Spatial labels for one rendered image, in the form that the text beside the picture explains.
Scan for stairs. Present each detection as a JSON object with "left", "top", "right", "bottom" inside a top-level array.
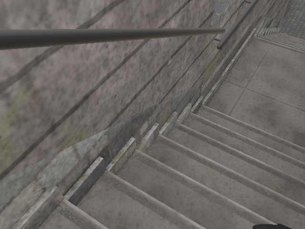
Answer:
[
  {"left": 38, "top": 104, "right": 305, "bottom": 229},
  {"left": 258, "top": 32, "right": 305, "bottom": 52}
]

